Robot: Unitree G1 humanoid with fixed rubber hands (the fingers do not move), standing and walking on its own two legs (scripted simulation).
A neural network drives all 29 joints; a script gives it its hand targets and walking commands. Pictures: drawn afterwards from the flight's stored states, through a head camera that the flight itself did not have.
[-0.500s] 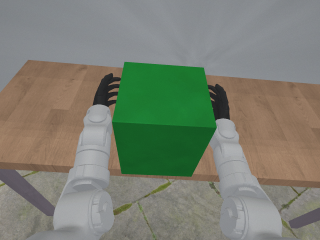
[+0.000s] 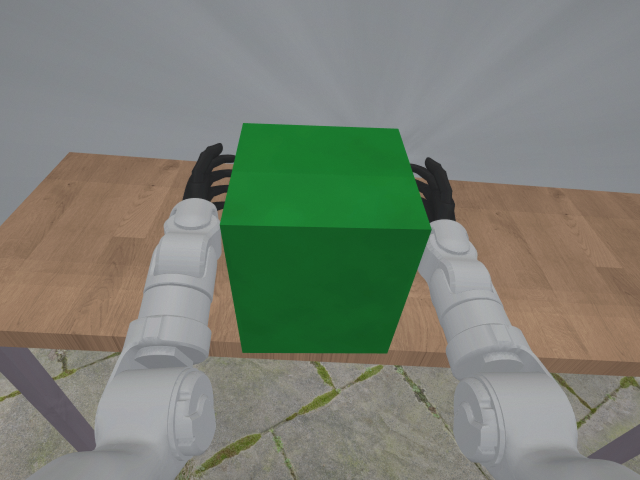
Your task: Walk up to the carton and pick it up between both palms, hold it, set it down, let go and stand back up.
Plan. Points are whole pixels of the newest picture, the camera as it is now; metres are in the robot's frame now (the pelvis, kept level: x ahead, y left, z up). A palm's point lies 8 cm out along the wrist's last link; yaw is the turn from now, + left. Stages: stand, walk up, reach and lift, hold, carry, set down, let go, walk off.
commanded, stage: reach and lift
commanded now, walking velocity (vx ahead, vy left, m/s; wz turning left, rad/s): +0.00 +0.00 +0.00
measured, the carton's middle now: (318, 243) +0.41 +0.00 +0.11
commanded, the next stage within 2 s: none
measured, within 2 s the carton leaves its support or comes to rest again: neither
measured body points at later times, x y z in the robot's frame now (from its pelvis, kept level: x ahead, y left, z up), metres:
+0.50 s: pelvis +0.01 +0.00 +0.00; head -0.04 +0.03 +0.45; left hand +0.42 +0.16 +0.21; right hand +0.41 -0.15 +0.21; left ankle +0.02 +0.11 -0.75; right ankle +0.00 -0.12 -0.75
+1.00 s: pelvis +0.00 +0.00 +0.00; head -0.06 +0.02 +0.44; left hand +0.40 +0.15 +0.25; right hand +0.40 -0.16 +0.25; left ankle +0.02 +0.11 -0.75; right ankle +0.00 -0.12 -0.75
